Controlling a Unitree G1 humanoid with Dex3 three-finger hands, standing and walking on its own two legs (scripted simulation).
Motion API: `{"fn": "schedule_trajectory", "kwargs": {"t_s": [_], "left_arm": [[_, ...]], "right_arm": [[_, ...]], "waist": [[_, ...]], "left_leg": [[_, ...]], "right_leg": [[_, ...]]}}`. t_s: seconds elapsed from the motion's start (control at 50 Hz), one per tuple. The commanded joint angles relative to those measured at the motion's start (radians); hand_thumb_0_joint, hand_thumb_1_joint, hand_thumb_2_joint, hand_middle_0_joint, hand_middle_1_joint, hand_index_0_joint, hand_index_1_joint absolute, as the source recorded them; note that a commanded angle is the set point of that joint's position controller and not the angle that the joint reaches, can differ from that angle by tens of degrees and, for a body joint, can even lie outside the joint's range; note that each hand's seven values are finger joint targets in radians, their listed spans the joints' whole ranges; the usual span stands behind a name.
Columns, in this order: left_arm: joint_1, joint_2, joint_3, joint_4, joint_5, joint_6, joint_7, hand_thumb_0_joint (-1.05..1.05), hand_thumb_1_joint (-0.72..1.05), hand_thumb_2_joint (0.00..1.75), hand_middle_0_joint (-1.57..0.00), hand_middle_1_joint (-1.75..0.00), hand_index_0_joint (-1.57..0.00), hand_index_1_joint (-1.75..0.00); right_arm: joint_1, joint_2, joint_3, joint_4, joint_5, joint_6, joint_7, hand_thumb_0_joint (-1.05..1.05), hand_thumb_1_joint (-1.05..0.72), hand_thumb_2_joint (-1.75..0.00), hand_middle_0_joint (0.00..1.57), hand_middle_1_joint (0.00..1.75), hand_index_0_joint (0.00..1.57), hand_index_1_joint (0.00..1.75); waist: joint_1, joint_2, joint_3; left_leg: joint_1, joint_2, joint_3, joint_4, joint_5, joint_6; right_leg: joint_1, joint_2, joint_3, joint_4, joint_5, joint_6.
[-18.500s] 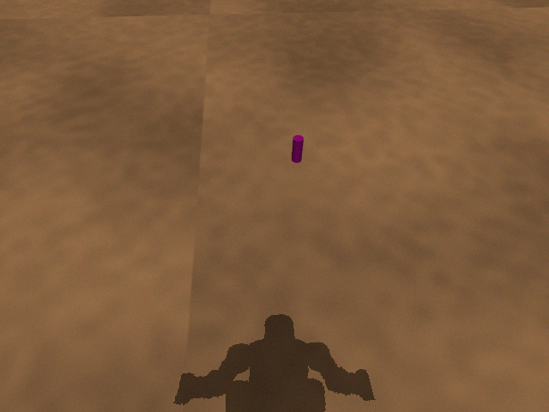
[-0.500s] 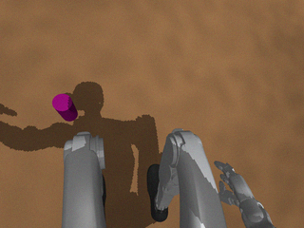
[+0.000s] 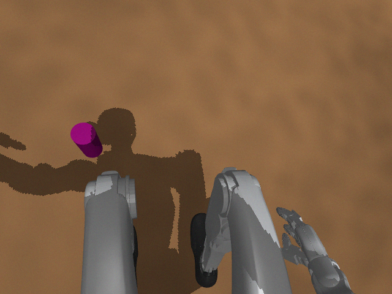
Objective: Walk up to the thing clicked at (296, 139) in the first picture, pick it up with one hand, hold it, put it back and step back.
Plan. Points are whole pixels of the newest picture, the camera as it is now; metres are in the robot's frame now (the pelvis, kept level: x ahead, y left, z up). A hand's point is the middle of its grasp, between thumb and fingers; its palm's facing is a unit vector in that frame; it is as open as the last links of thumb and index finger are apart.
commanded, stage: go down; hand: left
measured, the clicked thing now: (88, 141) +0.44 +0.24 -0.29
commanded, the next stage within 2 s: none
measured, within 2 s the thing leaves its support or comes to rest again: neither
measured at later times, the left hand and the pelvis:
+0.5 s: hand out of the picture +0.35 +0.43 +0.02, palm faces +0.17 -0.98 -0.05, open 17.6 cm; pelvis +0.00 +0.00 +0.00, yaw +0 degrees
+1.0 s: hand out of the picture +0.35 +0.44 +0.01, palm faces +0.15 -0.99 -0.05, open 17.7 cm; pelvis +0.00 +0.00 +0.00, yaw +0 degrees
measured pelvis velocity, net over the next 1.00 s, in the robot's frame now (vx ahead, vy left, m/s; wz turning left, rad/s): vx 0.00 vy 0.00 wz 0.00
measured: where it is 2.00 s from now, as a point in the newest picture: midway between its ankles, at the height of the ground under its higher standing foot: (166, 267)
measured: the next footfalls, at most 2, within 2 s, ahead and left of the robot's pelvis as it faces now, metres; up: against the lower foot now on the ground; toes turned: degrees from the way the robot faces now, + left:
none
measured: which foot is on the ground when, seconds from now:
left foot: down 0.00-1.00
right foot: down 0.00-1.00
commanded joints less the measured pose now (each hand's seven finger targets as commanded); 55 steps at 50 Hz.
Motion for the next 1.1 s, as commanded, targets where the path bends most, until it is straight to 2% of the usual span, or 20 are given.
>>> {"fn": "schedule_trajectory", "kwargs": {"t_s": [0.0,0.1,0.16,0.18,0.2,0.22,0.28,0.32,0.34,0.44,0.6,0.66,0.72,0.76,0.78,0.84,0.92,1.0,1.02,1.08], "left_arm": [[-0.124,0.400,0.069,-0.142,-0.043,-0.045,-0.003,0.00,-0.58,0.14,0.00,-0.08,0.00,-0.09],[-0.140,0.392,0.067,-0.186,-0.052,-0.050,-0.017,0.00,-0.57,0.12,0.00,-0.08,0.00,-0.08],[-0.155,0.443,0.092,-0.248,-0.047,-0.056,-0.013,0.00,-0.56,0.12,0.00,-0.09,0.00,-0.09],[-0.150,0.410,0.074,-0.236,-0.046,-0.053,-0.014,0.00,-0.55,0.13,0.00,-0.09,0.00,-0.09],[-0.153,0.426,0.086,-0.260,-0.046,-0.052,-0.011,0.00,-0.55,0.13,0.00,-0.09,0.00,-0.09],[-0.147,0.416,0.081,-0.245,-0.044,-0.050,-0.008,0.00,-0.54,0.14,0.00,-0.09,0.00,-0.09],[-0.147,0.432,0.092,-0.256,-0.046,-0.045,-0.005,0.00,-0.56,0.14,0.00,-0.09,0.00,-0.09],[-0.136,0.428,0.096,-0.208,-0.045,-0.036,-0.005,0.00,-0.58,0.13,-0.01,-0.09,0.00,-0.09],[-0.132,0.398,0.082,-0.185,-0.050,-0.036,-0.008,0.00,-0.58,0.14,-0.01,-0.09,0.00,-0.09],[-0.119,0.404,0.079,-0.135,-0.054,-0.038,-0.010,0.00,-0.59,0.12,-0.01,-0.08,0.00,-0.09],[-0.166,0.392,0.056,-0.223,-0.050,-0.047,-0.022,0.00,-0.59,0.12,-0.01,-0.08,-0.01,-0.09],[-0.205,0.417,0.061,-0.243,-0.043,-0.050,-0.015,0.00,-0.61,0.12,-0.01,-0.08,-0.01,-0.09],[-0.179,0.450,0.085,-0.239,-0.030,-0.049,-0.004,0.00,-0.60,0.12,-0.01,-0.08,-0.01,-0.09],[-0.159,0.432,0.076,-0.185,-0.024,-0.043,-0.002,0.00,-0.61,0.12,-0.01,-0.08,-0.01,-0.09],[-0.149,0.440,0.086,-0.189,-0.031,-0.044,-0.001,0.00,-0.61,0.12,-0.01,-0.09,-0.01,-0.09],[-0.108,0.403,0.074,-0.126,-0.042,-0.039,-0.006,0.00,-0.60,0.13,-0.01,-0.09,0.00,-0.09],[-0.128,0.395,0.060,-0.157,-0.044,-0.043,-0.020,0.00,-0.60,0.11,-0.01,-0.09,-0.01,-0.09],[-0.142,0.408,0.072,-0.231,-0.052,-0.052,-0.019,0.00,-0.59,0.10,-0.01,-0.08,-0.01,-0.08],[-0.168,0.409,0.061,-0.256,-0.049,-0.055,-0.021,0.00,-0.59,0.11,-0.01,-0.08,-0.01,-0.08],[-0.170,0.428,0.073,-0.249,-0.045,-0.055,-0.019,0.00,-0.58,0.12,-0.01,-0.09,-0.01,-0.09]], "right_arm": [[0.087,-0.253,-0.095,-0.058,0.003,-0.028,-0.018,0.00,-0.90,-0.90,0.20,0.30,0.20,0.30],[0.103,-0.259,-0.099,-0.049,0.000,-0.027,-0.020,0.00,-0.90,-0.90,0.20,0.30,0.20,0.30],[0.110,-0.265,-0.104,-0.044,0.000,-0.028,-0.023,0.00,-0.90,-0.90,0.20,0.30,0.20,0.30],[0.106,-0.266,-0.103,-0.045,-0.002,-0.027,-0.023,0.00,-0.90,-0.90,0.20,0.30,0.20,0.30],[0.102,-0.264,-0.107,-0.047,-0.002,-0.026,-0.024,0.00,-0.90,-0.90,0.20,0.30,0.20,0.30],[0.105,-0.264,-0.105,-0.042,-0.002,-0.025,-0.024,0.00,-0.90,-0.90,0.20,0.30,0.20,0.30],[0.099,-0.259,-0.106,-0.044,0.001,-0.023,-0.025,0.00,-0.90,-0.90,0.20,0.30,0.20,0.30],[0.097,-0.254,-0.102,-0.049,0.003,-0.023,-0.024,0.00,-0.90,-0.90,0.20,0.30,0.20,0.30],[0.096,-0.256,-0.097,-0.045,0.003,-0.022,-0.024,0.00,-0.90,-0.90,0.20,0.30,0.20,0.30],[0.076,-0.250,-0.091,-0.060,0.001,-0.025,-0.018,0.00,-0.89,-0.90,0.20,0.30,0.20,0.30],[0.101,-0.263,-0.106,-0.048,0.001,-0.033,-0.023,0.00,-0.90,-0.90,0.20,0.30,0.20,0.30],[0.104,-0.257,-0.110,-0.040,0.000,-0.031,-0.024,0.00,-0.90,-0.90,0.20,0.30,0.20,0.30],[0.095,-0.256,-0.102,-0.047,0.001,-0.029,-0.026,0.00,-0.90,-0.90,0.20,0.30,0.20,0.30],[0.099,-0.250,-0.099,-0.045,-0.002,-0.025,-0.025,0.00,-0.90,-0.90,0.20,0.30,0.20,0.30],[0.091,-0.247,-0.098,-0.049,-0.001,-0.024,-0.025,0.00,-0.90,-0.90,0.20,0.30,0.20,0.30],[0.073,-0.244,-0.091,-0.059,0.001,-0.027,-0.019,0.00,-0.89,-0.90,0.20,0.30,0.20,0.30],[0.086,-0.261,-0.097,-0.062,0.000,-0.028,-0.018,0.00,-0.90,-0.90,0.20,0.30,0.20,0.30],[0.092,-0.263,-0.106,-0.059,0.004,-0.034,-0.020,0.00,-0.90,-0.90,0.20,0.30,0.20,0.30],[0.090,-0.266,-0.108,-0.057,0.005,-0.035,-0.021,0.00,-0.90,-0.90,0.20,0.30,0.20,0.30],[0.104,-0.264,-0.112,-0.036,0.003,-0.034,-0.024,0.00,-0.90,-0.90,0.20,0.30,0.20,0.30]], "waist": [[0.042,0.280,-0.566],[0.040,0.322,-0.627],[0.055,0.361,-0.661],[0.043,0.363,-0.649],[0.055,0.359,-0.663],[0.045,0.360,-0.647],[0.059,0.349,-0.632],[0.048,0.316,-0.607],[0.042,0.318,-0.588],[0.043,0.239,-0.539],[0.036,0.343,-0.637],[0.037,0.325,-0.629],[0.057,0.337,-0.619],[0.043,0.300,-0.596],[0.058,0.294,-0.590],[0.054,0.261,-0.545],[0.038,0.306,-0.577],[0.050,0.341,-0.634],[0.040,0.358,-0.640],[0.047,0.360,-0.637]], "left_leg": [[0.456,-0.013,-0.014,-0.326,0.102,-0.017],[0.531,-0.011,-0.019,-0.316,0.183,-0.026],[0.571,-0.010,-0.025,-0.328,0.189,-0.030],[0.583,-0.008,-0.033,-0.329,0.194,-0.032],[0.586,-0.009,-0.027,-0.327,0.194,-0.030],[0.576,-0.009,-0.029,-0.330,0.187,-0.031],[0.541,-0.012,-0.020,-0.337,0.160,-0.027],[0.499,-0.014,-0.020,-0.335,0.133,-0.022],[0.501,-0.014,-0.022,-0.333,0.145,-0.023],[0.392,-0.017,0.000,-0.314,0.073,-0.009],[0.545,-0.009,-0.021,-0.331,0.144,-0.028],[0.512,-0.011,-0.014,-0.329,0.120,-0.022],[0.517,-0.012,-0.022,-0.343,0.110,-0.024],[0.482,-0.015,-0.014,-0.332,0.114,-0.020],[0.458,-0.018,-0.004,-0.333,0.105,-0.017],[0.417,-0.016,-0.002,-0.327,0.079,-0.013],[0.490,-0.011,-0.019,-0.331,0.117,-0.022],[0.550,-0.007,-0.031,-0.344,0.133,-0.029],[0.568,-0.006,-0.036,-0.347,0.133,-0.031],[0.569,-0.008,-0.036,-0.345,0.142,-0.031]], "right_leg": [[0.242,0.046,0.005,-0.194,0.078,-0.034],[0.245,0.042,0.001,-0.184,0.129,-0.038],[0.236,0.041,0.004,-0.177,0.126,-0.040],[0.220,0.040,0.001,-0.173,0.130,-0.040],[0.226,0.041,0.005,-0.178,0.129,-0.040],[0.219,0.040,0.004,-0.177,0.127,-0.039],[0.234,0.040,0.010,-0.185,0.109,-0.038],[0.237,0.043,0.008,-0.188,0.091,-0.037],[0.229,0.042,0.005,-0.183,0.105,-0.037],[0.272,0.048,0.009,-0.211,0.051,-0.029],[0.233,0.044,0.003,-0.186,0.108,-0.038],[0.246,0.044,0.010,-0.196,0.089,-0.036],[0.230,0.043,0.008,-0.185,0.084,-0.038],[0.251,0.044,0.008,-0.195,0.083,-0.035],[0.264,0.045,0.013,-0.203,0.077,-0.034],[0.259,0.049,0.010,-0.207,0.054,-0.033],[0.237,0.047,-0.003,-0.192,0.088,-0.036],[0.230,0.044,-0.001,-0.184,0.100,-0.036],[0.209,0.043,0.000,-0.179,0.097,-0.038],[0.211,0.043,0.005,-0.176,0.100,-0.040]]}}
